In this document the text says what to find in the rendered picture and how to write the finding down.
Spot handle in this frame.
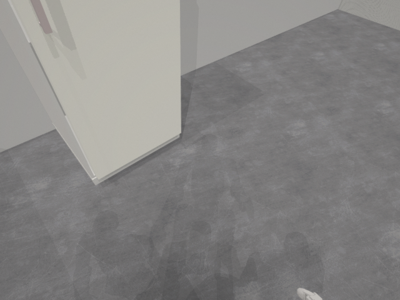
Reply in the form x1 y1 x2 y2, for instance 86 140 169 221
30 0 53 34

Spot fridge door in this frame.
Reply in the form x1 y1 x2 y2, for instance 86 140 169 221
11 0 181 179

